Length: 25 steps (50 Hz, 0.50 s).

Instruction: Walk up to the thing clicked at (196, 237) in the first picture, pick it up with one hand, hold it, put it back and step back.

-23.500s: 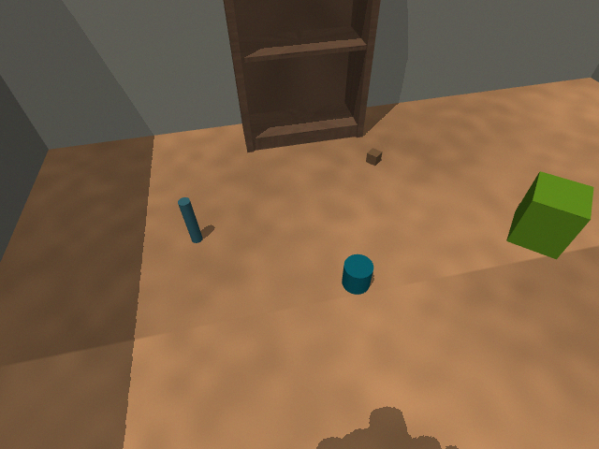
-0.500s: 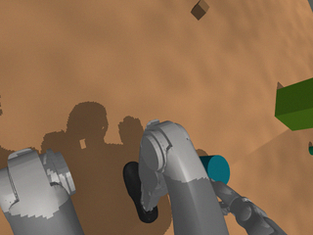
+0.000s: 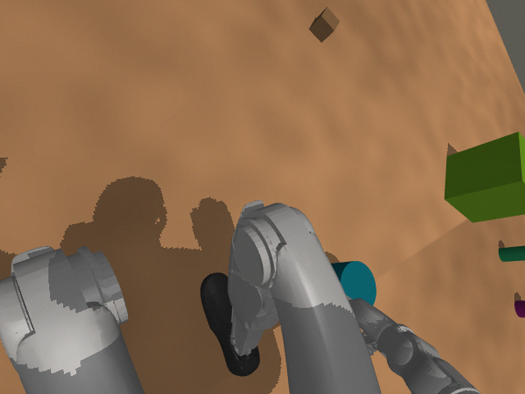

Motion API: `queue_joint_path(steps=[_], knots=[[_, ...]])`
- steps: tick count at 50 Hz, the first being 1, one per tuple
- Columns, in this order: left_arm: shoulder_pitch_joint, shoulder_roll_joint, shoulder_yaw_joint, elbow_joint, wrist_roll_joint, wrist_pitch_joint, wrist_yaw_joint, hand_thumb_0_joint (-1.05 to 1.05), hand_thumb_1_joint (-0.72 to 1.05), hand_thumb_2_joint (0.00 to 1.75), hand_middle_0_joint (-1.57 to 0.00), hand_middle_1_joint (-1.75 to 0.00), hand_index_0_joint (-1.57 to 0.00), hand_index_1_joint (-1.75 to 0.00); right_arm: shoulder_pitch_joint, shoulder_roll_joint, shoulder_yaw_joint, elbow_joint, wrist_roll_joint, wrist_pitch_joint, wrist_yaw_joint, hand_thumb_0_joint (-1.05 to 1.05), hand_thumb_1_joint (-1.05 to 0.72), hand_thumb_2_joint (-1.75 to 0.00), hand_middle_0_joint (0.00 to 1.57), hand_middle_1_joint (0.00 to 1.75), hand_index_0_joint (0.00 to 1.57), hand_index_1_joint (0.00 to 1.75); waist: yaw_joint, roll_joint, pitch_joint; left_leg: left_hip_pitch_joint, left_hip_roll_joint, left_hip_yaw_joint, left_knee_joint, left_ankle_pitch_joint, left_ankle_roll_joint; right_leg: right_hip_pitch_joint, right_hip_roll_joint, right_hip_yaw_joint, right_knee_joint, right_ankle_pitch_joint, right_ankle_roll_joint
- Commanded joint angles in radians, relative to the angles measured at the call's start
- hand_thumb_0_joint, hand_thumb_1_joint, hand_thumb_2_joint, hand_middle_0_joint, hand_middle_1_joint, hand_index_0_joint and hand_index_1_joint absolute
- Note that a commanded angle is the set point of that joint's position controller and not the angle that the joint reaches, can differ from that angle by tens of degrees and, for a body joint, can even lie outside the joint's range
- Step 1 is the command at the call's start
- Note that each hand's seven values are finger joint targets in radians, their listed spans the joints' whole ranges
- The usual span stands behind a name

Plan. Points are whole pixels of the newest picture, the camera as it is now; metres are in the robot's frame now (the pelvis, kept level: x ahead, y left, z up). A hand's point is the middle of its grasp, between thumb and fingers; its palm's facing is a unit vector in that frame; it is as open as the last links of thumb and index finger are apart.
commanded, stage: open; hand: left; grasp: from the side
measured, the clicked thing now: out of the picture +0.44 +0.33 -0.17
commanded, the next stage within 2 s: withdraw in 0.14 s
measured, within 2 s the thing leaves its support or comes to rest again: rests again in 0.14 s
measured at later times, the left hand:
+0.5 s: hand out of the picture +0.45 +0.35 -0.12, palm faces +0.46 -0.89 +0.00, open 16.6 cm
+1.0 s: hand out of the picture +0.35 +0.42 +0.02, palm faces +0.39 -0.85 -0.35, open 17.4 cm
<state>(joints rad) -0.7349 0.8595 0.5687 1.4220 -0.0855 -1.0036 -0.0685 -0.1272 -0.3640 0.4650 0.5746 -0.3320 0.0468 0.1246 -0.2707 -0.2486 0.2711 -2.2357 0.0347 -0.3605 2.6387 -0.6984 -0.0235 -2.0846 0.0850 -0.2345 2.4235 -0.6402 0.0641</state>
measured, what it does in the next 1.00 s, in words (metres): rises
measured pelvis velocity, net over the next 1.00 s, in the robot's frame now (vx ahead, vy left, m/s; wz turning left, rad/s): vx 0.01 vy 0.00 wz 0.11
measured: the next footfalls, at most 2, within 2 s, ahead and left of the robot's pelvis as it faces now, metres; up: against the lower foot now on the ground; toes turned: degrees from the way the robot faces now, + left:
none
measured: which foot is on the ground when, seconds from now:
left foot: down 0.00-1.00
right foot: down 0.00-1.00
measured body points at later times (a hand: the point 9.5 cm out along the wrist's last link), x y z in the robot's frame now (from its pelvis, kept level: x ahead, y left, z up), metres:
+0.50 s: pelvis +0.00 +0.00 +0.00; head +0.23 +0.17 +0.34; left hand +0.42 +0.39 -0.11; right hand +0.15 -0.26 -0.04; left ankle +0.08 +0.13 -0.25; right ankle +0.13 -0.12 -0.25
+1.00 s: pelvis +0.01 +0.00 +0.08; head +0.19 +0.12 +0.47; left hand +0.33 +0.47 +0.04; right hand +0.20 -0.24 -0.02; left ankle +0.08 +0.13 -0.25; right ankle +0.13 -0.12 -0.25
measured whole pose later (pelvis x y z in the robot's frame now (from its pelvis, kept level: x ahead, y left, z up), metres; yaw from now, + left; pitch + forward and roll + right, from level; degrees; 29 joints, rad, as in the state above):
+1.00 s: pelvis +0.01 +0.00 +0.08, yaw +7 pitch +29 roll -10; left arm -0.50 0.74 0.50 0.85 0.04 -0.33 -0.14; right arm 0.05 -0.27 0.11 0.60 -0.04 0.14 0.05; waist -0.11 -0.05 -0.08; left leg -2.18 0.05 -0.17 2.32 -0.67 0.00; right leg -2.07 0.02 -0.11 2.22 -0.68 0.02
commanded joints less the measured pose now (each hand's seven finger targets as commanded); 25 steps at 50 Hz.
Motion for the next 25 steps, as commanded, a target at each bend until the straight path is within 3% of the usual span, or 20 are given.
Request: queue_joint_path(steps=[1, 6, 8, 9, 15, 20, 23, 25], knots=[[-0.203, 0.187, 0.007, -0.151, -0.004, -0.067, 0.003, 0.0, -0.24, 0.32, -0.57, -0.46, -0.58, -0.45, 0.058, -0.35, -0.112, -0.02, -0.007, 0.012, -0.018, 0.0, -0.91, -0.9, 0.2, 0.3, 0.2, 0.3, -0.082, 0.561, -0.587, 0.423, 0.056, 0.099, -0.314, 0.152, -0.003, 0.275, 0.026, -0.097, -0.182, 0.212, -0.071], [-0.211, 0.192, 0.007, -0.147, -0.007, -0.058, 0.009, 0.0, -0.34, 0.24, -0.46, -0.36, -0.47, -0.35, 0.044, -0.349, -0.11, -0.032, -0.001, 0.018, -0.015, 0.0, -0.92, -0.9, 0.2, 0.3, 0.2, 0.3, -0.084, 0.542, -0.564, 0.382, 0.055, 0.097, -0.323, 0.094, 0.003, 0.256, 0.028, -0.103, -0.19, 0.166, -0.072], [-0.203, 0.206, 0.025, -0.162, -0.009, -0.061, 0.013, 0.0, -0.36, 0.2, -0.43, -0.31, -0.43, -0.3, 0.053, -0.354, -0.112, -0.034, -0.002, 0.019, -0.015, 0.0, -0.92, -0.9, 0.2, 0.3, 0.2, 0.3, -0.082, 0.539, -0.581, 0.392, 0.056, 0.096, -0.322, 0.099, 0.003, 0.27, 0.028, -0.104, -0.19, 0.171, -0.071], [-0.211, 0.199, 0.009, -0.165, -0.008, -0.064, 0.011, 0.0, -0.36, 0.18, -0.37, -0.27, -0.38, -0.26, 0.048, -0.352, -0.11, -0.031, -0.003, 0.017, -0.016, 0.0, -0.92, -0.9, 0.2, 0.3, 0.2, 0.3, -0.086, 0.539, -0.58, 0.392, 0.056, 0.097, -0.316, 0.105, 0.005, 0.272, 0.03, -0.102, -0.189, 0.178, -0.069], [-0.237, 0.215, 0.024, -0.171, -0.016, -0.075, 0.011, 0.0, -0.45, 0.07, -0.15, -0.09, -0.15, -0.09, 0.042, -0.355, -0.104, -0.043, -0.001, 0.014, -0.018, 0.0, -0.9, -0.9, 0.2, 0.3, 0.2, 0.3, -0.093, 0.544, -0.572, 0.386, 0.058, 0.091, -0.32, 0.095, 0.004, 0.267, 0.03, -0.105, -0.19, 0.167, -0.07], [-0.243, 0.363, 0.116, -0.296, -0.007, -0.067, -0.01, 0.0, -0.5, 0.04, -0.08, -0.04, -0.08, -0.03, 0.052, -0.354, -0.114, -0.037, 0.001, 0.02, -0.025, 0.0, -0.9, -0.9, 0.2, 0.3, 0.2, 0.3, -0.036, 0.613, -0.648, 0.41, 0.059, 0.118, -0.318, 0.129, 0.003, 0.319, 0.029, -0.081, -0.188, 0.192, -0.072], [-0.221, 0.381, 0.143, -0.388, -0.013, -0.031, -0.036, 0.0, -0.53, 0.04, -0.08, -0.04, -0.08, -0.04, 0.076, -0.356, -0.139, -0.044, 0.014, 0.028, -0.033, 0.0, -0.91, -0.9, 0.2, 0.3, 0.2, 0.3, -0.004, 0.682, -0.731, 0.483, 0.061, 0.122, -0.352, 0.17, -0.008, 0.328, 0.023, -0.072, -0.185, 0.214, -0.08], [-0.183, 0.349, 0.132, -0.41, -0.017, 0.017, -0.064, 0.0, -0.52, 0.04, -0.07, -0.05, -0.08, -0.04, 0.103, -0.348, -0.162, -0.04, 0.029, 0.033, -0.039, 0.0, -0.91, -0.9, 0.2, 0.3, 0.2, 0.3, 0.006, 0.703, -0.764, 0.507, 0.062, 0.128, -0.375, 0.189, -0.011, 0.316, 0.018, -0.063, -0.188, 0.222, -0.083]])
